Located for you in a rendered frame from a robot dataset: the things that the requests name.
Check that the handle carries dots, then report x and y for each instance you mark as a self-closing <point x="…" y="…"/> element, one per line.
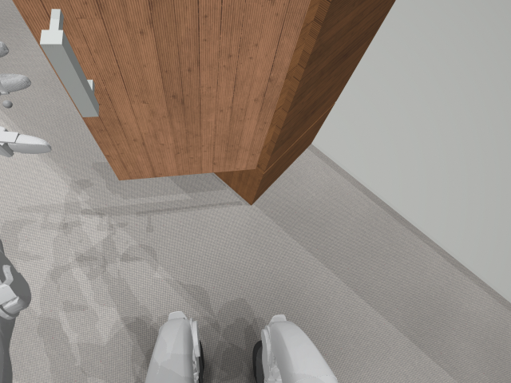
<point x="60" y="53"/>

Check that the cupboard door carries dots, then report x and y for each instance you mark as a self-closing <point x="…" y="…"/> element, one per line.
<point x="184" y="86"/>

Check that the robot right thigh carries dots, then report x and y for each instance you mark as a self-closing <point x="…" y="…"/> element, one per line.
<point x="296" y="356"/>

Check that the robot left upper arm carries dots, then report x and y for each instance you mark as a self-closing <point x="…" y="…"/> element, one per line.
<point x="15" y="296"/>

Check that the robot thigh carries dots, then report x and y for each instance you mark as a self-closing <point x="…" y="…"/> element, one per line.
<point x="296" y="356"/>
<point x="177" y="344"/>

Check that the left robot hand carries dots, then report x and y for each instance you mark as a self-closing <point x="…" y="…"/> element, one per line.
<point x="13" y="141"/>

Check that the robot left thigh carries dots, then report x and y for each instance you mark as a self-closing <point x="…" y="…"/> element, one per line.
<point x="177" y="344"/>

